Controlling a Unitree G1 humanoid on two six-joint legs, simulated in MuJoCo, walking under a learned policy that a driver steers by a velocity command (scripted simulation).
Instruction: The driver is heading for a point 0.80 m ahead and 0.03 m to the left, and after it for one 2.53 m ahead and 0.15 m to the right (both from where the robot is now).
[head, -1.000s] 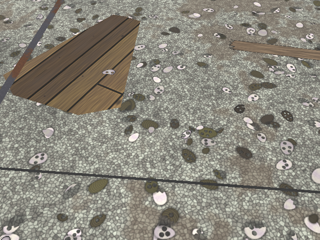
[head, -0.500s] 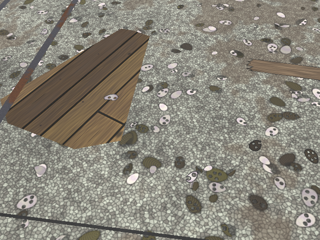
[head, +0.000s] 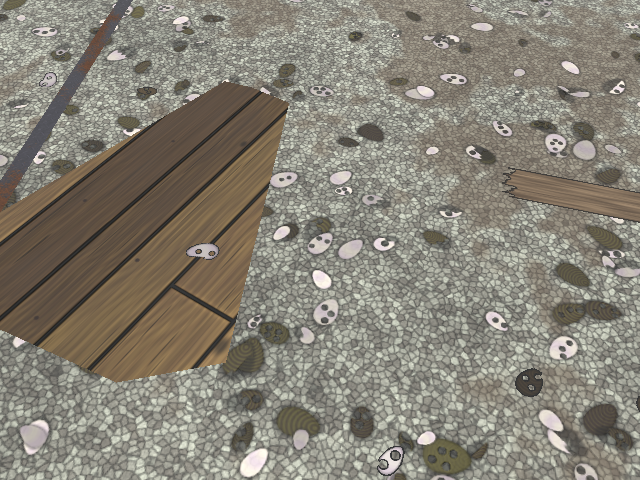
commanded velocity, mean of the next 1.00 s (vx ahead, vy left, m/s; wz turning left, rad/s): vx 0.36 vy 0.00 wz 0.00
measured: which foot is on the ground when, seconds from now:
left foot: down 0.00-0.44, up 0.46-0.86, down 0.88-1.00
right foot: up 0.00-0.40, down 0.42-1.00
